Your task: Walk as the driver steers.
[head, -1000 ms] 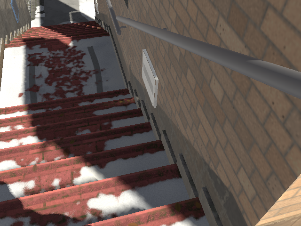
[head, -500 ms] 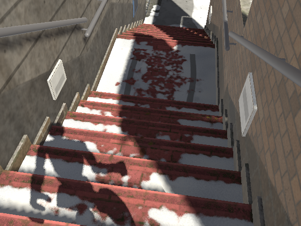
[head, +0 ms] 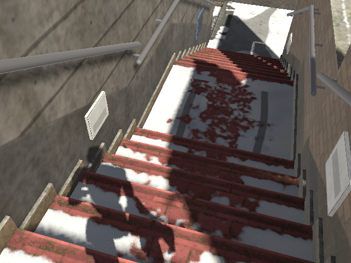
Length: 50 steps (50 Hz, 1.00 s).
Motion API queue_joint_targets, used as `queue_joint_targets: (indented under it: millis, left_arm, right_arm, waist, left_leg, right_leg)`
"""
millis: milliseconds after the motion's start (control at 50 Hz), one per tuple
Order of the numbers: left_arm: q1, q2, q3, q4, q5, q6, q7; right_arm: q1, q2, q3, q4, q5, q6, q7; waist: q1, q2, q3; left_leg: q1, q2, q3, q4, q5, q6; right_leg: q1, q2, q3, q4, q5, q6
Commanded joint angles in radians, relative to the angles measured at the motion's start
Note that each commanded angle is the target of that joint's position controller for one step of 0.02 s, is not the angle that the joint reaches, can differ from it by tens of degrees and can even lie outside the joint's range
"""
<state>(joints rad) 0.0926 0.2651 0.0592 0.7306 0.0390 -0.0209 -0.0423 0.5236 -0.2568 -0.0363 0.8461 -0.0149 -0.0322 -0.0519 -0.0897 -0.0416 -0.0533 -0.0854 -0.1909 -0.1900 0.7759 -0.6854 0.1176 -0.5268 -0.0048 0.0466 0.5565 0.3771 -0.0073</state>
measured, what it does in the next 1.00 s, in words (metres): goes down, turning right: right foot 0.16 m lower, then left foot 0.16 m lower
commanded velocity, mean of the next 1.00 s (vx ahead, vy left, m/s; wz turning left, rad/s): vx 0.50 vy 0.00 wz -0.27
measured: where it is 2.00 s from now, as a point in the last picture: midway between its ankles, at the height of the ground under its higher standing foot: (196, 227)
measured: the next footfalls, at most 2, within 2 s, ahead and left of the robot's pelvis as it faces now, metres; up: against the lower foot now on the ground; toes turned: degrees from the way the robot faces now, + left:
right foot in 0.08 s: +0.16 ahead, -0.10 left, -0.16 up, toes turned +3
left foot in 0.66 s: +0.53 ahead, +0.13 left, -0.31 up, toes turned -11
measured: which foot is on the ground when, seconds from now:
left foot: down 0.00-0.08, up 0.10-0.64, down 0.66-1.00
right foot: up 0.00-0.06, down 0.08-0.66, up 0.68-1.00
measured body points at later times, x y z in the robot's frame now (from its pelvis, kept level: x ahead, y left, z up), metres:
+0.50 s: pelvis +0.25 -0.01 -0.14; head +0.26 -0.01 +0.31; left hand +0.15 +0.25 -0.27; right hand +0.46 -0.25 -0.24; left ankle +0.44 +0.15 -0.82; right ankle +0.12 -0.10 -0.84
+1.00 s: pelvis +0.53 +0.04 -0.29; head +0.54 +0.04 +0.16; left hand +0.73 +0.25 -0.41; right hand +0.35 -0.17 -0.42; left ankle +0.49 +0.13 -1.00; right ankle +0.61 -0.14 -0.92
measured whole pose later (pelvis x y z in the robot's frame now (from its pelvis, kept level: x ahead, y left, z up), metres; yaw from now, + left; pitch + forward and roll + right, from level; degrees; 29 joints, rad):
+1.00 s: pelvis +0.53 +0.04 -0.29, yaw -20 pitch -1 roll +1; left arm 0.16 0.27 0.09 0.88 0.05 0.04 -0.02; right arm 0.55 -0.23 -0.05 1.00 -0.01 -0.08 -0.01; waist -0.03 -0.04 0.02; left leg -0.19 0.00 0.19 0.70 -0.50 0.05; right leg -0.80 -0.01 0.08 1.16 0.12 -0.09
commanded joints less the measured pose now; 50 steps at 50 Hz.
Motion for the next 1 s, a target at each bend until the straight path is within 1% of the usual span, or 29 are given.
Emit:
queue_joint_targets:
  millis: [20,60,80,100,120,140,160,180,220,260,300,320,360,380,420,460,540,620,640,660,680,700,720,740,760,800,860,900,1000]
  left_arm:
    - [0.095,0.045,0.011,-0.009,-0.026,-0.029,0.024]
    - [0.359,0.085,0.030,0.084,-0.027,-0.033,0.062]
    - [0.502,0.122,0.048,0.134,-0.011,-0.031,0.067]
    - [0.582,0.118,0.027,0.127,0.001,-0.044,0.044]
    - [0.600,0.144,0.040,0.122,-0.033,-0.048,0.023]
    - [0.555,0.118,0.038,0.097,-0.055,-0.044,0.024]
    - [0.459,0.185,0.055,0.093,-0.051,-0.042,0.047]
    - [0.417,0.118,0.031,0.096,-0.046,-0.048,0.052]
    - [0.379,0.088,0.001,0.129,-0.020,-0.067,0.047]
    - [0.300,0.108,-0.002,0.116,-0.042,-0.077,0.057]
    - [0.347,0.121,0.004,0.140,-0.053,-0.070,0.051]
    - [0.365,0.122,0.010,0.151,-0.045,-0.069,0.039]
    - [0.462,0.073,0.000,0.177,-0.058,-0.059,0.061]
    - [0.501,0.079,0.004,0.179,-0.036,-0.054,0.065]
    - [0.574,0.113,0.020,0.172,-0.010,-0.049,0.075]
    - [0.600,0.070,0.012,0.173,0.002,-0.043,0.090]
    - [0.509,0.059,0.000,0.134,-0.027,-0.036,0.070]
    - [0.518,0.086,0.006,0.168,-0.001,0.001,0.093]
    - [0.544,0.098,0.008,0.193,-0.006,0.014,0.094]
    - [0.568,0.075,0.013,0.209,-0.009,0.012,0.089]
    - [0.750,0.013,0.009,0.226,-0.064,0.008,0.085]
    - [0.733,0.039,-0.001,0.205,-0.074,-0.004,0.096]
    - [0.586,0.052,-0.005,0.139,-0.056,-0.003,0.095]
    - [0.392,0.087,0.009,0.130,-0.005,0.014,0.087]
    - [0.331,0.085,0.016,0.095,0.006,0.026,0.074]
    - [0.306,0.063,0.022,0.130,0.012,0.052,0.059]
    - [0.277,0.009,0.022,0.141,0.015,0.051,0.028]
    - [0.288,-0.005,0.019,0.165,0.018,0.061,0.034]
    - [0.015,0.005,0.026,0.101,0.009,0.049,0.011]
  right_arm:
    - [-0.038,-0.101,-0.016,-0.034,-0.030,-0.003,-0.019]
    - [-0.049,-0.094,-0.011,-0.008,-0.028,0.005,-0.021]
    - [-0.059,-0.084,-0.019,-0.014,-0.019,0.012,-0.011]
    - [0.098,-0.023,-0.014,-0.017,0.026,0.009,-0.006]
    - [0.126,-0.050,-0.005,-0.021,0.035,0.000,-0.017]
    - [0.045,-0.075,-0.004,-0.016,-0.003,0.004,-0.019]
    - [-0.058,-0.115,-0.007,-0.046,-0.024,0.011,-0.016]
    - [-0.208,-0.148,-0.018,-0.064,-0.058,0.026,-0.011]
    - [-0.331,-0.112,-0.014,-0.076,-0.039,0.040,0.002]
    - [-0.370,-0.061,0.006,-0.082,-0.047,0.029,0.041]
    - [-0.295,0.007,0.019,-0.007,-0.054,0.032,0.062]
    - [-0.204,-0.001,0.005,0.040,-0.029,0.034,0.065]
    - [-0.386,-0.072,-0.016,-0.012,-0.040,0.017,0.064]
    - [-0.492,-0.084,-0.025,-0.036,-0.038,0.010,0.062]
    - [-0.611,-0.060,-0.020,-0.069,-0.040,-0.001,0.059]
    - [-0.693,-0.046,-0.018,-0.107,-0.031,-0.012,0.074]
    - [-0.632,0.025,-0.002,-0.117,0.000,-0.021,0.107]
    - [-0.420,-0.042,-0.023,-0.066,0.001,-0.042,0.051]
    - [-0.268,-0.076,-0.042,-0.013,-0.012,-0.047,0.046]
    - [-0.107,-0.123,-0.058,0.034,-0.029,-0.040,0.051]
    - [-0.008,-0.155,-0.051,0.038,-0.042,-0.039,0.068]
    - [0.027,-0.145,-0.056,0.031,-0.005,-0.026,0.090]
    - [-0.004,-0.189,-0.079,0.034,0.019,-0.023,0.086]
    - [-0.135,-0.073,-0.049,-0.009,0.007,-0.020,0.079]
    - [-0.166,-0.085,-0.044,-0.009,-0.005,-0.031,0.074]
    - [-0.188,-0.042,-0.027,0.019,-0.015,-0.053,0.066]
    - [-0.125,-0.064,-0.031,0.057,0.009,-0.072,0.045]
    - [-0.058,-0.081,-0.035,0.082,-0.003,-0.069,0.045]
    - [0.024,-0.012,-0.006,0.111,-0.003,-0.065,0.036]
  waist:
    - [0.049,0.076,0.090]
    - [0.146,0.003,0.065]
    - [0.182,-0.081,0.012]
    - [0.103,-0.155,-0.144]
    - [0.111,-0.116,-0.207]
    - [0.122,-0.032,-0.126]
    - [0.125,-0.149,-0.074]
    - [0.117,0.053,0.076]
    - [0.051,0.098,0.266]
    - [0.009,0.022,0.234]
    - [0.023,-0.098,0.115]
    - [0.010,-0.127,0.078]
    - [0.077,-0.009,0.125]
    - [0.125,0.000,0.147]
    - [0.203,-0.022,0.134]
    - [0.228,0.000,0.167]
    - [0.253,-0.017,0.154]
    - [0.182,0.015,0.133]
    - [0.103,0.071,0.064]
    - [0.049,0.121,-0.001]
    - [0.114,0.219,-0.202]
    - [0.070,0.228,-0.291]
    - [0.040,0.320,-0.254]
    - [0.041,0.150,-0.032]
    - [0.053,0.248,0.043]
    - [0.123,0.151,0.189]
    - [0.147,0.164,0.145]
    - [0.146,0.166,0.051]
    - [0.083,0.123,0.163]
  left_leg:
    - [-0.147,0.151,-0.166,0.124,0.607,0.079]
    - [-0.045,0.101,-0.068,0.533,0.701,0.081]
    - [-0.319,0.036,0.019,0.942,0.374,0.055]
    - [-0.716,-0.017,0.037,1.267,-0.234,0.013]
    - [-0.886,0.038,0.037,1.344,-0.162,0.012]
    - [-0.945,0.070,0.059,1.329,-0.054,0.006]
    - [-1.054,0.078,0.124,1.330,0.033,-0.026]
    - [-1.055,0.142,0.035,1.168,0.137,-0.026]
    - [-0.974,0.205,-0.011,0.804,0.319,-0.043]
    - [-0.626,0.243,0.144,0.319,0.627,-0.100]
    - [-0.369,0.234,0.191,0.252,0.760,-0.102]
    - [-0.326,0.238,0.191,0.348,0.874,-0.091]
    - [-0.656,0.292,0.099,0.200,0.989,-0.078]
    - [-0.777,0.290,0.105,0.108,0.978,-0.078]
    - [-0.898,0.273,0.101,0.065,0.894,-0.098]
    - [-0.934,0.276,0.057,-0.049,0.925,-0.122]
    - [-0.322,0.193,0.168,-0.289,1.125,-0.135]
    - [-0.169,0.267,0.111,-0.543,1.103,-0.114]
    - [0.026,0.265,0.152,-0.526,1.099,-0.115]
    - [0.288,0.350,0.047,-0.434,1.142,-0.099]
    - [0.641,0.538,-0.011,0.021,1.597,-0.069]
    - [0.666,0.620,-0.103,0.036,1.527,-0.045]
    - [0.500,0.676,-0.282,-0.219,0.761,0.076]
    - [0.182,0.569,-0.204,-0.401,0.444,0.056]
    - [0.014,0.606,-0.231,-0.414,0.480,0.114]
    - [-0.267,0.515,-0.076,-0.388,0.640,0.055]
    - [-0.263,0.490,0.005,-0.378,0.812,0.074]
    - [-0.158,0.520,0.012,-0.317,0.882,0.089]
    - [-0.052,0.464,0.078,-0.273,0.470,-0.005]
  right_leg:
    - [0.227,-0.011,-0.017,-0.120,0.097,-0.004]
    - [0.382,-0.048,-0.042,-0.419,0.110,-0.019]
    - [0.670,-0.127,0.033,-0.339,0.175,-0.089]
    - [1.083,-0.314,0.203,0.187,0.617,-0.141]
    - [1.122,-0.385,0.336,0.188,0.470,-0.224]
    - [0.952,-0.379,0.340,0.059,0.191,-0.269]
    - [0.821,-0.456,0.543,-0.125,-0.349,-0.406]
    - [0.588,-0.434,0.529,-0.207,-0.595,-0.396]
    - [0.232,-0.323,0.468,-0.209,-0.530,-0.322]
    - [-0.016,-0.136,0.248,-0.307,-0.453,-0.243]
    - [-0.034,-0.118,0.187,-0.260,-0.217,-0.243]
    - [-0.001,-0.131,0.197,-0.209,-0.133,-0.242]
    - [0.307,-0.151,0.301,-0.123,-0.326,-0.267]
    - [0.401,-0.128,0.333,-0.063,-0.454,-0.291]
    - [0.544,-0.137,0.425,0.000,-0.511,-0.319]
    - [0.566,-0.122,0.467,0.066,-0.562,-0.303]
    - [0.177,-0.017,0.320,0.103,-0.620,-0.197]
    - [0.335,0.014,0.300,0.493,-0.509,-0.186]
    - [0.267,0.037,0.255,0.709,-0.542,-0.180]
    - [0.043,0.107,0.204,0.999,-0.970,-0.154]
    - [-0.211,0.123,0.130,1.382,-1.355,-0.109]
    - [-0.345,0.048,0.090,1.482,-1.251,-0.095]
    - [-0.462,0.030,0.024,1.441,-1.081,-0.077]
    - [-0.411,-0.002,0.005,1.345,-0.882,-0.083]
    - [-0.371,-0.016,0.010,1.300,-0.834,-0.078]
    - [-0.248,-0.057,0.095,0.973,-0.664,-0.068]
    - [-0.211,-0.051,0.078,0.674,-0.467,-0.038]
    - [-0.242,-0.030,0.052,0.742,-0.395,-0.060]
    - [-0.439,-0.030,0.102,0.535,-0.109,-0.092]
Over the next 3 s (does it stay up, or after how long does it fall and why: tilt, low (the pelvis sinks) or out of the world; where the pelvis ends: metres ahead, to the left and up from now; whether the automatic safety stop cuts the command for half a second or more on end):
stays up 1.21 -0.41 -0.75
